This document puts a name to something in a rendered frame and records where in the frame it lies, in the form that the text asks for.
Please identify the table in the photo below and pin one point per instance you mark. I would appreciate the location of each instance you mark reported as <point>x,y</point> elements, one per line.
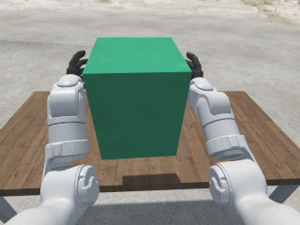
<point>25,134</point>

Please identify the robot left upper arm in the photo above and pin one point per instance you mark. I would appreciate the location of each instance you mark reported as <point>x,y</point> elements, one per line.
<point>66,192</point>

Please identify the robot left forearm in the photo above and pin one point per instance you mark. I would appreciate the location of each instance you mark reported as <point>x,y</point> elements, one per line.
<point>66,124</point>

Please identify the carton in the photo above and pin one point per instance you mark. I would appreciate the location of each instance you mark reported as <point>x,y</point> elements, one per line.
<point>137,91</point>

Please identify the robot right upper arm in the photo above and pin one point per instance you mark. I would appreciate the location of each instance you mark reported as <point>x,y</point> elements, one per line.
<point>239,185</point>

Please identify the right robot hand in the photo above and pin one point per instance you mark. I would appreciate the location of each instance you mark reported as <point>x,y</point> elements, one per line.
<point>195,66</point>

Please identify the left robot hand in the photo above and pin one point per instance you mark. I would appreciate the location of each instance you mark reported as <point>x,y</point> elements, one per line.
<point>74,65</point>

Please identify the robot right forearm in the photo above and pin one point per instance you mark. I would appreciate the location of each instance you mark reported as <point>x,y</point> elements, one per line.
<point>223,139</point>

